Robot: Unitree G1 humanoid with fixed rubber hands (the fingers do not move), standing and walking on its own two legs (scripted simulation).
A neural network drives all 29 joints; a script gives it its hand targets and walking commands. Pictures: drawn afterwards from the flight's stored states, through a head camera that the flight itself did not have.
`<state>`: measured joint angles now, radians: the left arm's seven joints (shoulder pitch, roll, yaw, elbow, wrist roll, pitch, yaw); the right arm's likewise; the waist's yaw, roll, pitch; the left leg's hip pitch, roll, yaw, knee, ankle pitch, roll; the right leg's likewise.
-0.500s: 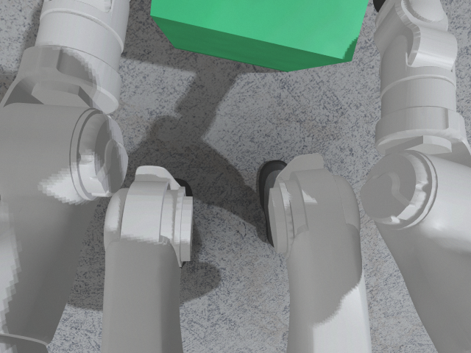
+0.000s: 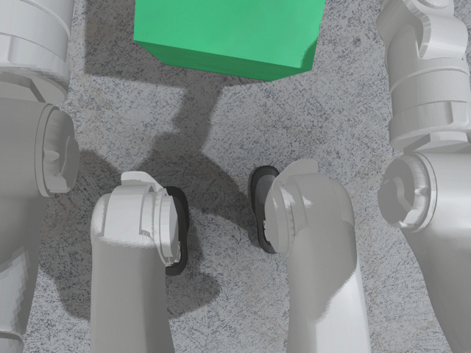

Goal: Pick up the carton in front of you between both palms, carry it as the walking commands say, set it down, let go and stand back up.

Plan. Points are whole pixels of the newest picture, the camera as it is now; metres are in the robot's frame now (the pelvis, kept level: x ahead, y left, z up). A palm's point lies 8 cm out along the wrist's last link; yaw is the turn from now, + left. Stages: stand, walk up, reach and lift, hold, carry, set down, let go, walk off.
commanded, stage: set down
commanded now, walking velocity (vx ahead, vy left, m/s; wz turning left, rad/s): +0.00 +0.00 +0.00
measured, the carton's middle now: out of the picture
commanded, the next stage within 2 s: let go in 0.82 s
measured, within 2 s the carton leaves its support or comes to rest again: neither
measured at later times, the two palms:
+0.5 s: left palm out of the picture +0.62 +0.15 +0.03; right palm out of the picture +0.55 -0.24 +0.03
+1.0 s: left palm out of the picture +0.59 +0.17 +0.17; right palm out of the picture +0.53 -0.23 +0.16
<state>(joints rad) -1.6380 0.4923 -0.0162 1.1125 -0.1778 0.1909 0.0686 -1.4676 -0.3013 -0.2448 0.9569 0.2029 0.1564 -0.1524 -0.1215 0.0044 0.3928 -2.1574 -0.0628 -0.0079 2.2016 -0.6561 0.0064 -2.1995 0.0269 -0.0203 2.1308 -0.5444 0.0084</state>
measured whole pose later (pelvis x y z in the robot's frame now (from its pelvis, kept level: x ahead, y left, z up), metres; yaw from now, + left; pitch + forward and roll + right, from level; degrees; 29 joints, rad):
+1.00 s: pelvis +0.04 +0.00 +0.27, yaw +2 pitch +46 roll +0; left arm -1.22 0.31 0.29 0.93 0.12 0.21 0.00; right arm -1.04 -0.19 -0.38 0.73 -0.07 0.19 -0.01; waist -0.09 0.03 -0.03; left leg -1.54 -0.07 -0.06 1.08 -0.35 -0.01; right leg -1.57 0.03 0.02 1.05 -0.28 0.00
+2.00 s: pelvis +0.13 +0.01 +0.39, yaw +0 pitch -3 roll -1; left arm 0.23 0.21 0.04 0.44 0.00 0.10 -0.06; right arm 0.22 -0.21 -0.04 0.43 -0.01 0.11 0.08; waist 0.00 0.02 0.07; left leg -0.09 -0.04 -0.04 0.44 -0.30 0.03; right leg -0.14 0.02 0.06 0.43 -0.25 0.01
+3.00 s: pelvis +0.12 -0.02 +0.39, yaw +0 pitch -3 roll +0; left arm 0.20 0.27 0.06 0.81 0.02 -0.02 0.02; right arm 0.22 -0.31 -0.05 0.78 -0.02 -0.01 -0.03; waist 0.00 0.03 0.03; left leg -0.12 -0.01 -0.04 0.48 -0.31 -0.02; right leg -0.19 0.05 0.04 0.51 -0.27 -0.04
